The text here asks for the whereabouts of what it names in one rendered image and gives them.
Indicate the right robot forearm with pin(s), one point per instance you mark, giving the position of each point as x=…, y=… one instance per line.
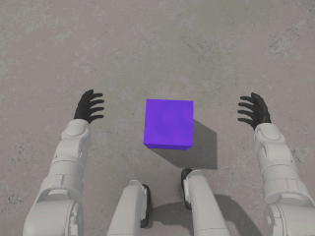
x=281, y=180

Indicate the carton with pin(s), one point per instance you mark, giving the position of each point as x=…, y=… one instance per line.
x=169, y=124

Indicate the right robot thigh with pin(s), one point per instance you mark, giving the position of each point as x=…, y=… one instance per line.
x=206, y=213

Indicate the robot left hand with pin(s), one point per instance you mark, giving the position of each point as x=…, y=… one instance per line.
x=84, y=110

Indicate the left robot upper arm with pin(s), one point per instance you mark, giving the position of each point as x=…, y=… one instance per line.
x=56, y=218

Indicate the left robot forearm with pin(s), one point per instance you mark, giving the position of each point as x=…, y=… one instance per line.
x=65, y=177

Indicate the right robot shin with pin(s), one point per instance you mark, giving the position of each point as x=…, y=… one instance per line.
x=195, y=173

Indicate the robot right hand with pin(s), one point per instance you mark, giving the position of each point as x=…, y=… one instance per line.
x=260, y=112

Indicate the right robot upper arm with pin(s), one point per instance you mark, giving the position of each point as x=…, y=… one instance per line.
x=280, y=219

